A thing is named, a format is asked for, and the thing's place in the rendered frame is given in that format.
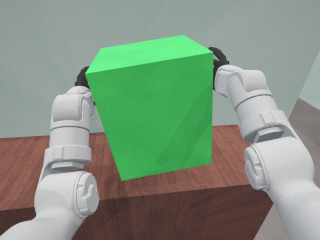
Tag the robot left hand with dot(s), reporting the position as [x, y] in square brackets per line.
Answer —
[82, 80]

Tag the robot right hand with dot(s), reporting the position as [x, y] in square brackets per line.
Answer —
[223, 61]

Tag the right robot forearm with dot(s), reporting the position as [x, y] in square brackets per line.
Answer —
[259, 117]

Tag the carton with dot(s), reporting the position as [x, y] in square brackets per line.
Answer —
[155, 102]

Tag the left robot upper arm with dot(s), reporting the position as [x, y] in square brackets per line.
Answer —
[62, 203]

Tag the left robot forearm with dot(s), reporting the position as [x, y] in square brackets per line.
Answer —
[69, 133]

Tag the right robot upper arm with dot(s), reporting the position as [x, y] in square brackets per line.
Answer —
[282, 168]

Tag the pedestal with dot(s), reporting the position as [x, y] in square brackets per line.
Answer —
[208, 202]

